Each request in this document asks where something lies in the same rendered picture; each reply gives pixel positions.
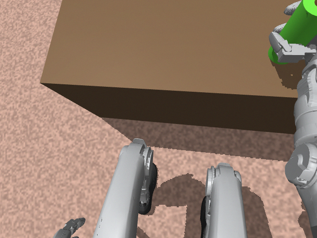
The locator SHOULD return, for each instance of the bottle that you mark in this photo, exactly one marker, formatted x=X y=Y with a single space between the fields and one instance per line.
x=301 y=28

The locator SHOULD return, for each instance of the right robot arm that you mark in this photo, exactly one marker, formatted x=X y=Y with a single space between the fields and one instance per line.
x=301 y=169

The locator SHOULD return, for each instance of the left robot foot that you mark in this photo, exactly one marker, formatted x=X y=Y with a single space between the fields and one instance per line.
x=145 y=208

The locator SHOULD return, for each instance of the left robot hand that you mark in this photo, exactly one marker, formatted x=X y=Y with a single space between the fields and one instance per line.
x=70 y=228

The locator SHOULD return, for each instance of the right robot hand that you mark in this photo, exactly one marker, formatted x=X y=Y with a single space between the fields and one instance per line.
x=292 y=52

